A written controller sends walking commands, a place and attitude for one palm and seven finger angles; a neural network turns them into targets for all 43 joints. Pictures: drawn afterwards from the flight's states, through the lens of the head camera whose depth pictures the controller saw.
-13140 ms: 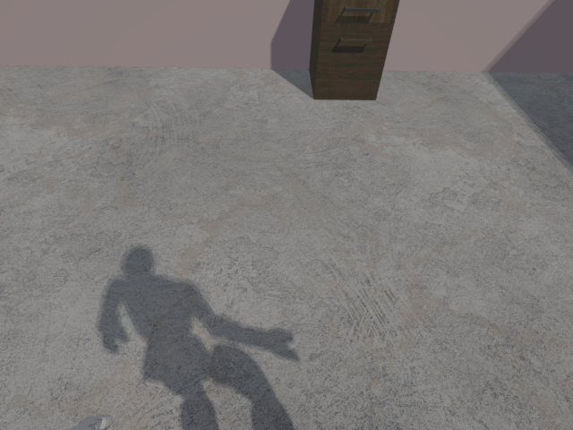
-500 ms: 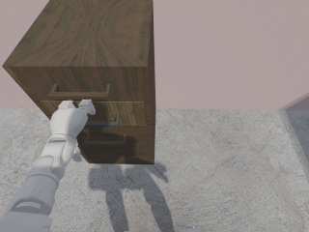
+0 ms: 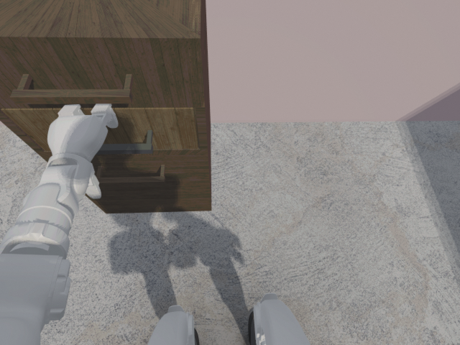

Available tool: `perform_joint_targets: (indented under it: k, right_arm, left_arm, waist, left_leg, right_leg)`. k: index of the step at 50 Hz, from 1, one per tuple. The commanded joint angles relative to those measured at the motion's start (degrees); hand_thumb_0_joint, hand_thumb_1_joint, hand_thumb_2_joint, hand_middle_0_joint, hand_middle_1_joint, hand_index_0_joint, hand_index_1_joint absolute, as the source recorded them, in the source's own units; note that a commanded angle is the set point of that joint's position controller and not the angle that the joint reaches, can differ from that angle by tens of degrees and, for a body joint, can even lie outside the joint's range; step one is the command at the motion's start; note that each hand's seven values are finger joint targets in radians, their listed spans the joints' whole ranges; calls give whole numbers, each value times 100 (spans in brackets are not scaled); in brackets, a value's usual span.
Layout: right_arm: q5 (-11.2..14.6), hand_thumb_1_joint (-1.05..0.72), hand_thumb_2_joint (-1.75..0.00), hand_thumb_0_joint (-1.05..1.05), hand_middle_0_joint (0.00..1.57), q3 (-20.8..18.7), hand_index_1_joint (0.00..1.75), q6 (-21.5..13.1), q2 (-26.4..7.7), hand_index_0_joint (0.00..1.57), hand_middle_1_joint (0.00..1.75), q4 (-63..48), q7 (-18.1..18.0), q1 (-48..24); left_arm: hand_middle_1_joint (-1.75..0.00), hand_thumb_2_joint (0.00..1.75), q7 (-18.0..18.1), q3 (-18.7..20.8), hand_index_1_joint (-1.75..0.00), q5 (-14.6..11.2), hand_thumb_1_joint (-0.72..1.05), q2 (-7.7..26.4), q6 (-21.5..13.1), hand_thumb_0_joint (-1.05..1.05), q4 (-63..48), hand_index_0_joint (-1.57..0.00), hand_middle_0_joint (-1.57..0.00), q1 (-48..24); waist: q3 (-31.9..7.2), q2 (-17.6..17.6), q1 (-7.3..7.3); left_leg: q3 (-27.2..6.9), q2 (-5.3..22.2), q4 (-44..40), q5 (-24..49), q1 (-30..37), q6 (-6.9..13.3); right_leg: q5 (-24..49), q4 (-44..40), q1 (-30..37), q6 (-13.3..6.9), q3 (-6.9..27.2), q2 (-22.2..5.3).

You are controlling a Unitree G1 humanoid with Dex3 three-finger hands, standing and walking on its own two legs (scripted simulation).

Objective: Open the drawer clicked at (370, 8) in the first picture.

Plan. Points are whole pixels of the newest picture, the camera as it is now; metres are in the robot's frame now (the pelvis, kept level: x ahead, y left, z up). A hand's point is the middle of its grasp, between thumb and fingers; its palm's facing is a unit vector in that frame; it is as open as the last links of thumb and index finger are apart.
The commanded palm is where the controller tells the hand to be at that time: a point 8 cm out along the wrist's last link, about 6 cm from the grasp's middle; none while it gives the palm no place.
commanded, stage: move the hooked fingers above the handle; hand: left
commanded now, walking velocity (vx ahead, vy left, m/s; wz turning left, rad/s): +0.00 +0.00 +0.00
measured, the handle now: (110, 142) +0.55 +0.25 -0.10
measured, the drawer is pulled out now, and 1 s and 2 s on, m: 0.00 0.00 0.00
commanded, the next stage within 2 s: lower the fingers behind the handle in 0.90 s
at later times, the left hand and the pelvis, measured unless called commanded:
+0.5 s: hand (97, 149) +0.50 +0.25 -0.05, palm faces -0.10 -0.02 -0.99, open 13.7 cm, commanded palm +0.50 +0.23 +0.01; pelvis -0.01 +0.01 -0.03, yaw +0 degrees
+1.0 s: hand (99, 148) +0.50 +0.24 -0.05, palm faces -0.08 -0.04 -1.00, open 13.7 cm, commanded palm +0.49 +0.23 +0.00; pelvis -0.01 +0.01 -0.02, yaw +0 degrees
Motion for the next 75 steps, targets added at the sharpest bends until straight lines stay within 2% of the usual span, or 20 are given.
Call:
perform_joint_targets:
  k: [1,10,12,14,16,20,28,30,33,36,39,40,44,46,47,57,63,70,73,75]
  right_arm:
    - [-53,-90,-90,0,20,-269,30,-64,-971,20,30,-277,-43,796]
    - [-114,-90,-90,0,20,-263,30,-121,-1050,20,30,-140,-20,1037]
    - [-125,-90,-90,0,20,-278,30,-123,-1041,20,30,-157,7,1078]
    - [-119,-90,-90,0,20,-292,30,-87,-1060,20,30,-144,35,1128]
    - [-93,-90,-90,0,20,-269,30,-59,-1048,20,30,-92,43,1110]
    - [-76,-90,-90,0,20,-239,30,-61,-1035,20,30,-113,19,1112]
    - [-65,-90,-90,0,20,-172,30,-149,-952,20,30,-166,-46,1024]
    - [-72,-90,-90,0,20,-172,30,-165,-969,20,30,-187,-37,1049]
    - [-77,-90,-90,0,20,-171,30,-186,-946,20,30,-197,-50,1037]
    - [-91,-90,-90,0,20,-203,30,-185,-975,20,30,-197,-30,1083]
    - [-96,-90,-90,0,20,-233,30,-162,-959,20,30,-182,4,1089]
    - [-104,-90,-90,0,20,-239,30,-144,-978,20,30,-184,17,1100]
    - [-95,-90,-90,0,20,-220,30,-90,-979,20,30,-176,35,1049]
    - [-87,-90,-90,0,20,-193,30,-46,-995,20,30,-204,41,1000]
    - [-69,-90,-90,0,20,-192,30,-47,-964,20,30,-228,43,961]
    - [-61,-90,-90,0,20,-158,30,-53,-957,20,30,-252,-3,927]
    - [-114,-90,-90,0,20,-204,30,-66,-960,20,30,-255,27,904]
    - [-135,-90,-90,0,20,-166,30,-55,-1035,20,30,-230,64,892]
    - [-136,-90,-90,0,20,-216,30,-61,-1015,20,30,-205,81,912]
    - [-115,-90,-90,0,20,-198,30,-30,-1026,20,30,-179,98,938]
  left_arm:
    - [-120,30,335,420,-120,20,-50,1741,29,0,-878,-30,-30,-2361]
    - [-120,30,285,269,-120,70,-50,1696,97,0,-725,-30,-30,-3136]
    - [-120,30,278,325,-120,53,-50,1748,82,0,-1063,-30,-30,-3218]
    - [-120,30,292,403,-120,19,-50,1807,143,0,-1183,-30,-30,-3203]
    - [-120,30,301,285,-120,-14,-50,1686,303,0,-952,-30,-30,-3247]
    - [-120,30,269,192,-120,9,-50,1664,426,0,-1055,-30,-30,-3388]
    - [-120,30,89,-82,-120,-38,-50,1351,302,0,-847,-30,-30,-3432]
    - [-120,30,89,69,-120,-41,-50,1513,218,0,-837,-30,-30,-3222]
    - [-120,30,101,-55,-120,-33,-50,1348,141,0,-780,-30,-30,-3333]
    - [-120,30,182,126,-120,-1,-50,1572,89,0,-959,-30,-30,-3307]
    - [-120,30,251,56,-120,-29,-50,1417,106,0,-1087,-30,-30,-3351]
    - [-120,30,279,210,-120,-47,-50,1559,116,0,-1126,-30,-30,-3197]
    - [-120,30,332,280,-120,-64,-50,1665,213,0,-1203,-30,-30,-3146]
    - [-120,30,344,434,-120,-68,-50,1858,277,0,-1173,-30,-30,-2903]
    - [-120,30,331,278,-120,-74,-50,1674,312,0,-1108,-30,-30,-2883]
    - [-120,30,206,181,-120,-63,-50,1509,173,0,-705,-30,-30,-2488]
    - [-120,30,367,346,-120,7,-50,1587,-46,0,-974,-30,-30,-2594]
    - [-120,30,612,568,-120,75,-50,2036,120,0,-958,-30,-30,-2880]
    - [-120,30,592,390,-120,87,-50,1766,183,0,-1108,-30,-30,-3034]
    - [-120,30,570,315,-120,49,-50,1654,324,0,-855,-30,-30,-2896]
  waist:
    - [-2651,338,-87]
    - [-3050,686,-388]
    - [-3466,1008,-282]
    - [-3734,1007,-274]
    - [-3209,808,-386]
    - [-3324,972,-369]
    - [-2746,755,-542]
    - [-2852,816,-421]
    - [-2682,686,-546]
    - [-3046,823,-460]
    - [-3142,909,-467]
    - [-3288,959,-365]
    - [-3298,921,-350]
    - [-3294,874,-228]
    - [-3200,840,-290]
    - [-2661,454,-317]
    - [-2976,628,-275]
    - [-3327,813,-261]
    - [-3581,991,-342]
    - [-3372,876,-358]
  left_leg:
    - [-139,-323,-332,1757,1081,220]
    - [-448,-191,144,1980,1245,159]
    - [-486,-177,149,2267,1577,114]
    - [-577,-136,180,2626,1853,69]
    - [-539,-128,115,2271,1624,104]
    - [-565,-143,12,2206,1758,99]
    - [-496,-148,-82,1726,1419,181]
    - [-470,-176,-50,1725,1394,173]
    - [-479,-157,-7,1724,1250,192]
    - [-476,-165,86,1984,1383,175]
    - [-488,-151,105,2180,1547,147]
    - [-475,-157,108,2282,1605,144]
    - [-433,-154,69,2364,1620,153]
    - [-373,-178,25,2304,1529,168]
    - [-348,-187,6,2186,1467,181]
    - [-261,-189,70,1860,914,222]
    - [-330,-165,300,2028,946,199]
    - [-337,-192,567,1936,657,188]
    - [-437,-145,627,2244,1069,145]
    - [-452,-142,626,2174,984,137]
  right_leg:
    - [1267,-381,1386,-225,39,318]
    - [948,99,316,-240,-130,352]
    - [1052,161,381,-264,-157,350]
    - [1175,210,356,-260,-202,357]
    - [988,78,279,-244,-219,366]
    - [923,29,334,-262,-236,351]
    - [708,-152,316,-260,-203,340]
    - [708,-114,405,-275,-196,343]
    - [728,-91,300,-265,-198,337]
    - [903,-12,385,-270,-180,342]
    - [1004,-5,386,-266,-197,343]
    - [1089,2,489,-269,-187,341]
    - [1244,-40,682,-260,-186,347]
    - [1297,-73,886,-261,-157,350]
    - [1257,-121,887,-255,-145,356]
    - [1158,-73,800,-243,-113,336]
    - [1156,200,486,-258,-124,326]
    - [1114,489,398,-245,-113,331]
    - [1178,569,139,-249,-167,331]
    - [1102,563,55,-243,-208,339]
